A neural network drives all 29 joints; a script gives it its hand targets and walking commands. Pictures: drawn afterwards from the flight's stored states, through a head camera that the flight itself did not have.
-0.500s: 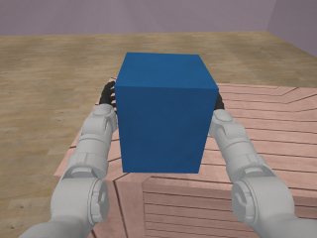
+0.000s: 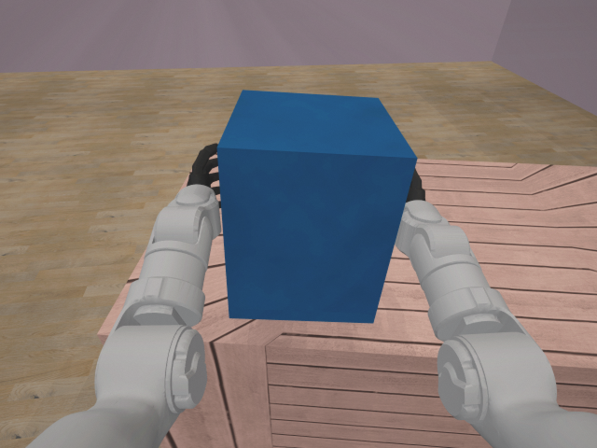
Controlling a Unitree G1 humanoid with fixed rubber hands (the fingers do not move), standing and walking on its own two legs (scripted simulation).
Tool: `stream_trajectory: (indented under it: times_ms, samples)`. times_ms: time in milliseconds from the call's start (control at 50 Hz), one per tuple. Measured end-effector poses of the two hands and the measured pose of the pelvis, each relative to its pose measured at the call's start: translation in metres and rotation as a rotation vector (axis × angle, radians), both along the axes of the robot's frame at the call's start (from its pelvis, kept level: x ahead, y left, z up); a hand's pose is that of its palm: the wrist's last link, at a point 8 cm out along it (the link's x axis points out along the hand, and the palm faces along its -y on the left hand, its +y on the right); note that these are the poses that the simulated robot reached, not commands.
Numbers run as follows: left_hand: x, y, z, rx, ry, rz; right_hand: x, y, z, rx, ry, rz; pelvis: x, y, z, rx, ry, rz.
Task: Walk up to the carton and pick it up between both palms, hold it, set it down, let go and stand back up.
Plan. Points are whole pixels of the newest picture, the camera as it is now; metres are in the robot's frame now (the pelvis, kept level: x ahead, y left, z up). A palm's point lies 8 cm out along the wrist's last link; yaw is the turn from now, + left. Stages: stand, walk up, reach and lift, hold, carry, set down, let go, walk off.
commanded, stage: reach and lift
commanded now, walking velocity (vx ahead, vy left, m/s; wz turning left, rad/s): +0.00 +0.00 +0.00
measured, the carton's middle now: (306, 204) +0.40 +0.01 +0.17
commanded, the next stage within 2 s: hold in 0.44 s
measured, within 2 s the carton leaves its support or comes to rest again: neither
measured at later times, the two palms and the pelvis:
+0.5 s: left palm (198, 186) +0.39 +0.16 +0.21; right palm (410, 202) +0.39 -0.13 +0.19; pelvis +0.00 +0.00 +0.00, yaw +0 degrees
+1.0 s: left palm (187, 180) +0.37 +0.16 +0.23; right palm (412, 196) +0.37 -0.12 +0.21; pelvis -0.01 +0.00 +0.00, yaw +0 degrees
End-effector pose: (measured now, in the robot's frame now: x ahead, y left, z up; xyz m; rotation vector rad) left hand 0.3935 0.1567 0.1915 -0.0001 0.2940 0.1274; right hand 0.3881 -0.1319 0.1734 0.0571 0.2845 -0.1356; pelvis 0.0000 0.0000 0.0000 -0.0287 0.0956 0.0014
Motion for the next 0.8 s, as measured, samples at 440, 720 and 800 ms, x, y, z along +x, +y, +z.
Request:
stream_trajectory:
  times_ms: [440, 720, 800]
  samples:
    - [0.0, 0.001, 0.013, 0.002, -0.017, 0.002, 0.0, 0.001, 0.01, 0.017, -0.016, -0.001, 0.0, 0.0, 0.0, 0.0, 0.0, 0.0]
    - [-0.008, 0.004, 0.03, 0.011, -0.032, 0.007, -0.004, 0.005, 0.026, 0.009, -0.029, 0.01, -0.002, 0.001, 0.0, -0.002, -0.009, 0.0]
    - [-0.011, 0.006, 0.034, 0.012, -0.037, 0.008, -0.007, 0.006, 0.03, 0.008, -0.033, 0.012, -0.003, 0.002, 0.0, -0.002, -0.011, 0.0]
